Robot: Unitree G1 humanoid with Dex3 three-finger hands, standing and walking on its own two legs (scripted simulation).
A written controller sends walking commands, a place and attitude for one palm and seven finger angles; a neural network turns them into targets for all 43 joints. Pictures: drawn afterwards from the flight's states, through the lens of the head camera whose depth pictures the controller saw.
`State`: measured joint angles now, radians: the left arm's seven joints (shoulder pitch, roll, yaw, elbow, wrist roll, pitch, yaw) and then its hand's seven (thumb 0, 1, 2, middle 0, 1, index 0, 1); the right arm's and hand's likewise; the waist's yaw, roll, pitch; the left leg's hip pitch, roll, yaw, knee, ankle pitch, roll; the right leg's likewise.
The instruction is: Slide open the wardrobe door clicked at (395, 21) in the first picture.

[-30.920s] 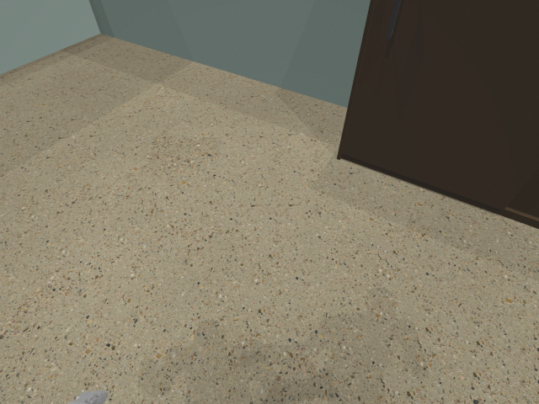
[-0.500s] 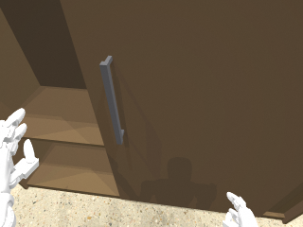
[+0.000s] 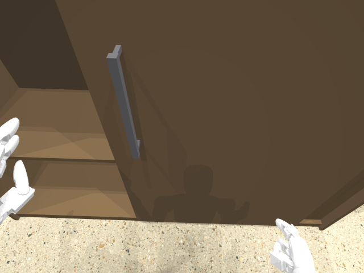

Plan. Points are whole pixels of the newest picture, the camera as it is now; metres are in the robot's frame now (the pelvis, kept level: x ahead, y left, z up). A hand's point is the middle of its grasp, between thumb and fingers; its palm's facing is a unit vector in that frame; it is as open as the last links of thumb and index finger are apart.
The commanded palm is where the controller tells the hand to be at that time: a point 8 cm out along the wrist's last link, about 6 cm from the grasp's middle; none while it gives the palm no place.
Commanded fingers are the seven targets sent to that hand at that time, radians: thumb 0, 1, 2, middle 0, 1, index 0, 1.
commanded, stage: step back with the hand held close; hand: left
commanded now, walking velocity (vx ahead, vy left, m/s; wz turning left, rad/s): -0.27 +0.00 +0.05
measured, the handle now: (128, 111) +0.44 +0.17 +0.11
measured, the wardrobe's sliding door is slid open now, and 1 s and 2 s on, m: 0.67 0.67 0.67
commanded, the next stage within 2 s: stop stepping back and stand still in 0.62 s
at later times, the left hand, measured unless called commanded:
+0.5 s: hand out of the picture +0.11 +0.28 +0.17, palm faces +0.50 -0.76 -0.40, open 7.4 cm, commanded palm +0.04 +0.31 +0.17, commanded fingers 0.00 0.90 0.90 -0.20 -0.30 -0.20 -0.30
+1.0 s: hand out of the picture +0.01 +0.32 +0.17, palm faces +0.55 -0.74 -0.38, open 7.4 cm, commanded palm -0.06 +0.34 +0.17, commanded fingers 0.00 0.90 0.90 -0.20 -0.30 -0.20 -0.30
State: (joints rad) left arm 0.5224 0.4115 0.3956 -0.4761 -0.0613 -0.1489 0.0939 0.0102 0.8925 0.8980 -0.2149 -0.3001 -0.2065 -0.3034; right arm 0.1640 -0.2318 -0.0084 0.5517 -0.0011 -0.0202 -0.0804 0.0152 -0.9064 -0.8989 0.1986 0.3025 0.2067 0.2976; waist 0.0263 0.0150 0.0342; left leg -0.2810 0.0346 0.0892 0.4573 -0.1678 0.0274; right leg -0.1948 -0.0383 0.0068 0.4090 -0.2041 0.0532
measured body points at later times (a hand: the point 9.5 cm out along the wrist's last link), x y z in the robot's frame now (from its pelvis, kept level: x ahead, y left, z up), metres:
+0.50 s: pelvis -0.08 +0.01 -0.01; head -0.07 +0.03 +0.43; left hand +0.08 +0.32 +0.19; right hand +0.10 -0.22 -0.09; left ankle +0.04 +0.10 -0.74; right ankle +0.01 -0.15 -0.74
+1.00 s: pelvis -0.17 +0.02 +0.00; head -0.17 +0.06 +0.45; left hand -0.03 +0.35 +0.19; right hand +0.01 -0.18 -0.07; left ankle -0.10 +0.12 -0.74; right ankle -0.17 -0.09 -0.70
